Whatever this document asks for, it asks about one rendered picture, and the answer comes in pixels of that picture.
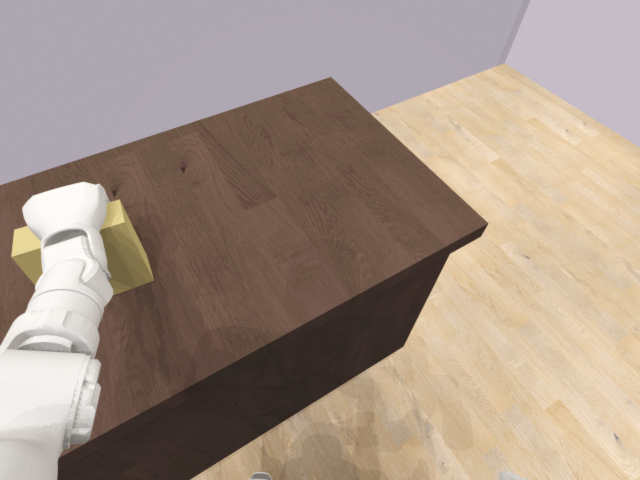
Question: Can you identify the left robot upper arm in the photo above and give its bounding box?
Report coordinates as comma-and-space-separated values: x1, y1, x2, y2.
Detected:
0, 349, 101, 480

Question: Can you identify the table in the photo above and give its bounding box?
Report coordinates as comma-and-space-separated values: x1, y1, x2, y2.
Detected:
0, 77, 489, 480

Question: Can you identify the left robot forearm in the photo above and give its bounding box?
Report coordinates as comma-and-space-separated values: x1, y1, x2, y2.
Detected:
0, 223, 113, 359

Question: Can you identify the sponge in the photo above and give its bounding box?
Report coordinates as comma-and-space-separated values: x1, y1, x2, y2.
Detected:
11, 199, 154, 295

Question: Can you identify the robot left hand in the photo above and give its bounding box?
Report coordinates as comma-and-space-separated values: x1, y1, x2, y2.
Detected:
22, 182, 112, 280

